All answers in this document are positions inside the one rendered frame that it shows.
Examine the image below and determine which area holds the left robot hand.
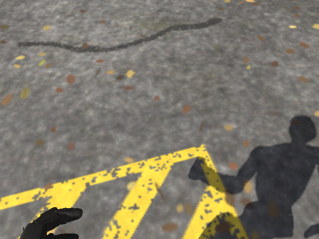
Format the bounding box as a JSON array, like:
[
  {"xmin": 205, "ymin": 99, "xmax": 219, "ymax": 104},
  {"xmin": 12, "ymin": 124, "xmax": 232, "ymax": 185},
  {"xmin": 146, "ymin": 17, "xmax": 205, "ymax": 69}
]
[{"xmin": 20, "ymin": 207, "xmax": 83, "ymax": 239}]

